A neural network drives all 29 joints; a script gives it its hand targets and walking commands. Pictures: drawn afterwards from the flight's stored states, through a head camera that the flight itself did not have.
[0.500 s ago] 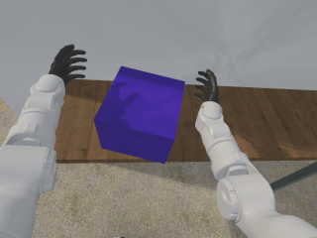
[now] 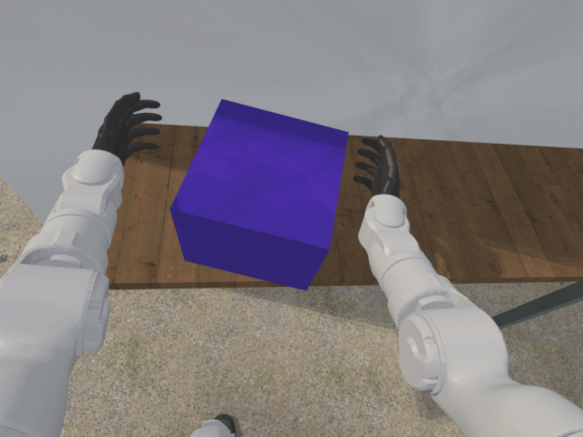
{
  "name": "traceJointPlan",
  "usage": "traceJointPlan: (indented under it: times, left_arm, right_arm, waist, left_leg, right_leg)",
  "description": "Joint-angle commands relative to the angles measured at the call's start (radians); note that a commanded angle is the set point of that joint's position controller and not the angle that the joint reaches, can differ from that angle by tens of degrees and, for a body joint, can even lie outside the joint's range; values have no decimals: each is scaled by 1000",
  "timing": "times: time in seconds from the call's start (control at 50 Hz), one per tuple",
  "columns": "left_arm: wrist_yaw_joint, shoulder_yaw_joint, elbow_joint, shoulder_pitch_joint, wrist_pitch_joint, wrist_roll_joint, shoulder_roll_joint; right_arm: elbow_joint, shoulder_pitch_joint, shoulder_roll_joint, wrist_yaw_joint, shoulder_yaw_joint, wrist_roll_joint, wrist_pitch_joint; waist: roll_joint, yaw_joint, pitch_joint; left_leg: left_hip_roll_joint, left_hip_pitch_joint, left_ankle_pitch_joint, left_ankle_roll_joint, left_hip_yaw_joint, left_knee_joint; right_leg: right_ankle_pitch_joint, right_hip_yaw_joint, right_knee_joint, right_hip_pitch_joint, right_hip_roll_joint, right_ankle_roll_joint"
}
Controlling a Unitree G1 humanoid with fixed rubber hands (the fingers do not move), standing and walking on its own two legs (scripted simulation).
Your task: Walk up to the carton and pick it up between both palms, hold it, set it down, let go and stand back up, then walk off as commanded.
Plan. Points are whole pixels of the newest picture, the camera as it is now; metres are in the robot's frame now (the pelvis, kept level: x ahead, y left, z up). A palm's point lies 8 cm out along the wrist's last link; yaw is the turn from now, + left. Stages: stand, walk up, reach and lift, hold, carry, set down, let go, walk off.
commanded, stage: reach and lift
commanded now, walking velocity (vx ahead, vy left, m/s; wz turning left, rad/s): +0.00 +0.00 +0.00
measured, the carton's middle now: (265, 197) +0.46 +0.02 -0.03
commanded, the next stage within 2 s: none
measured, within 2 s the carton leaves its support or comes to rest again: neither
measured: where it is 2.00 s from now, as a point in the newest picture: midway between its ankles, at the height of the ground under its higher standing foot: outside the picture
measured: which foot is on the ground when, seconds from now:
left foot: down 0.00-1.00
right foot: down 0.00-1.00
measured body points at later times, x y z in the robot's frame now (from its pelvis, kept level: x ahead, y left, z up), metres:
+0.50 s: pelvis -0.01 +0.03 -0.01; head +0.11 +0.09 +0.42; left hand +0.49 +0.19 +0.04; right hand +0.43 -0.14 +0.03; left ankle +0.03 +0.09 -0.73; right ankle -0.05 -0.13 -0.73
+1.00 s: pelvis -0.01 +0.02 -0.01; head +0.11 +0.08 +0.42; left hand +0.48 +0.17 +0.03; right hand +0.42 -0.14 +0.03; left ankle +0.03 +0.08 -0.73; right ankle -0.05 -0.13 -0.73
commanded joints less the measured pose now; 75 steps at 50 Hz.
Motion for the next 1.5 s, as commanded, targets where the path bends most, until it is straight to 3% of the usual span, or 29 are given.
traceJointPlan:
  times: [0.0, 0.08, 0.18, 0.2, 0.24, 0.26, 0.32, 0.42, 0.5, 0.54, 0.58, 0.62, 0.7, 0.76, 0.78, 0.8, 0.9, 0.96, 1.02, 1.08, 1.14, 1.16, 1.22, 1.26, 1.3, 1.34, 1.42, 1.44, 1.48]
  left_arm:
    - [29, -57, -8, -424, -86, -27, -19]
    - [39, -58, 7, -439, -109, -11, -33]
    - [56, -41, -41, -460, -127, 38, -79]
    - [56, -28, -26, -459, -128, 47, -81]
    - [59, -37, -48, -469, -140, 50, -117]
    - [65, -28, -64, -481, -148, 67, -121]
    - [70, 8, -49, -472, -151, 104, -147]
    - [66, 72, -29, -468, -154, 195, -190]
    - [64, 161, -11, -454, -155, 275, -234]
    - [67, 206, -34, -457, -155, 326, -246]
    - [63, 237, -55, -453, -153, 368, -310]
    - [46, 290, -50, -470, -151, 429, -393]
    - [10, 359, -26, -464, -144, 561, -593]
    - [-17, 386, 12, -456, -149, 603, -690]
    - [-23, 369, 18, -463, -149, 600, -712]
    - [-24, 391, 42, -447, -147, 608, -710]
    - [-27, 383, 49, -478, -160, 606, -724]
    - [-27, 374, 67, -476, -158, 602, -732]
    - [-28, 375, 73, -469, -156, 601, -740]
    - [-29, 384, 65, -476, -158, 612, -735]
    - [-33, 384, 81, -473, -154, 606, -742]
    - [-37, 414, 98, -462, -147, 628, -726]
    - [-35, 401, 86, -464, -146, 621, -738]
    - [-31, 396, 90, -461, -147, 623, -754]
    - [-30, 394, 74, -466, -149, 626, -745]
    - [-30, 392, 81, -469, -143, 625, -744]
    - [-30, 405, 88, -451, -137, 628, -744]
    - [-30, 402, 84, -466, -137, 628, -750]
    - [-32, 419, 104, -454, -133, 636, -744]
  right_arm:
    - [17, -324, -138, 28, -51, 35, -73]
    - [29, -335, -151, 42, -85, 14, -102]
    - [44, -349, -140, 58, -121, -22, -129]
    - [34, -365, -133, 62, -118, -24, -130]
    - [36, -374, -116, 71, -139, -44, -139]
    - [15, -371, -117, 75, -137, -50, -148]
    - [18, -384, -98, 87, -158, -81, -157]
    - [47, -399, -52, 110, -209, -157, -156]
    - [47, -383, 6, 133, -263, -239, -155]
    - [41, -375, 28, 135, -306, -298, -159]
    - [37, -369, 93, 146, -360, -352, -161]
    - [8, -381, 202, 173, -385, -427, -165]
    - [-38, -404, 422, 231, -423, -577, -177]
    - [-55, -413, 555, 272, -401, -638, -172]
    - [-44, -402, 573, 278, -403, -651, -170]
    - [-34, -390, 578, 284, -402, -663, -170]
    - [-55, -400, 620, 287, -389, -676, -175]
    - [-35, -388, 626, 280, -393, -682, -172]
    - [-24, -385, 633, 276, -398, -682, -175]
    - [-29, -397, 644, 276, -397, -682, -179]
    - [-30, -394, 638, 273, -406, -691, -176]
    - [-6, -382, 642, 272, -409, -700, -173]
    - [-26, -401, 646, 273, -414, -695, -176]
    - [-1, -399, 636, 271, -425, -701, -182]
    - [-9, -391, 648, 273, -424, -701, -180]
    - [1, -390, 630, 273, -429, -698, -179]
    - [-20, -394, 635, 271, -427, -702, -177]
    - [-10, -389, 631, 271, -438, -703, -177]
    - [0, -397, 638, 269, -439, -706, -172]
  waist:
    - [243, -86, -693]
    - [258, -95, -716]
    - [294, -85, -765]
    - [288, -67, -769]
    - [292, -91, -789]
    - [301, -72, -818]
    - [279, -60, -803]
    - [260, -48, -734]
    - [217, -36, -673]
    - [214, -40, -675]
    - [220, -46, -672]
    - [196, -30, -669]
    - [195, -8, -664]
    - [193, 7, -650]
    - [201, -12, -645]
    - [203, -3, -625]
    - [210, 9, -658]
    - [201, -12, -650]
    - [196, -17, -642]
    - [199, -2, -648]
    - [193, -22, -634]
    - [184, -8, -591]
    - [185, -5, -614]
    - [193, -22, -609]
    - [213, -7, -612]
    - [213, -22, -603]
    - [201, -10, -597]
    - [204, -24, -596]
    - [187, -8, -583]
  left_leg:
    - [25, 581, 572, -106, -57, 130]
    - [22, 581, 574, -115, -59, 144]
    - [34, 616, 607, -139, -71, 150]
    - [34, 607, 599, -138, -70, 153]
    - [34, 628, 601, -144, -78, 155]
    - [36, 637, 614, -146, -75, 158]
    - [35, 632, 616, -142, -69, 154]
    - [28, 591, 498, -130, -54, 122]
    - [25, 557, 408, -109, -37, 90]
    - [24, 567, 430, -107, -23, 84]
    - [21, 587, 417, -110, -17, 78]
    - [19, 577, 414, -101, -3, 72]
    - [15, 605, 481, -103, 18, 64]
    - [18, 622, 507, -97, 30, 60]
    - [26, 642, 530, -104, 24, 65]
    - [26, 645, 541, -101, 27, 65]
    - [33, 646, 553, -99, 32, 74]
    - [33, 632, 522, -94, 27, 65]
    - [33, 635, 529, -99, 26, 69]
    - [31, 615, 511, -95, 32, 72]
    - [32, 618, 509, -99, 26, 64]
    - [32, 598, 498, -92, 30, 60]
    - [32, 599, 502, -93, 31, 63]
    - [36, 600, 511, -102, 24, 64]
    - [36, 607, 511, -102, 30, 68]
    - [38, 606, 494, -104, 27, 61]
    - [37, 595, 473, -98, 27, 57]
    - [36, 599, 485, -102, 28, 61]
    - [34, 581, 479, -95, 29, 59]
  right_leg:
    - [387, -37, 10, -236, -11, -4]
    - [354, -51, 23, -286, -4, -3]
    - [323, -63, 25, -319, 5, -13]
    - [320, -60, 26, -325, 3, -12]
    - [308, -70, 29, -357, 8, -15]
    - [318, -68, 28, -350, 10, -15]
    - [325, -68, 30, -340, 11, -12]
    - [275, -68, 29, -315, 1, -12]
    - [250, -68, 21, -261, -7, -7]
    - [287, -69, 24, -221, -3, -3]
    - [279, -72, 17, -214, -1, -1]
    - [289, -72, 17, -183, -6, 1]
    - [350, -85, 23, -115, 0, 3]
    - [355, -93, 15, -90, 3, 3]
    - [356, -100, 14, -97, 8, 1]
    - [356, -100, 10, -94, 9, -1]
    - [370, -97, 12, -86, 6, -1]
    - [366, -95, -1, -86, 6, 0]
    - [378, -94, -1, -86, 6, -2]
    - [374, -88, 1, -76, 2, 1]
    - [373, -94, 4, -73, 6, 5]
    - [358, -93, 0, -63, 1, 7]
    - [368, -95, 3, -75, 3, 8]
    - [350, -99, 1, -86, 5, 5]
    - [345, -97, -2, -93, 3, 1]
    - [323, -104, -5, -106, 5, -1]
    - [328, -101, -8, -93, 2, 1]
    - [328, -102, -10, -106, 3, 0]
    - [324, -99, -10, -98, 2, 2]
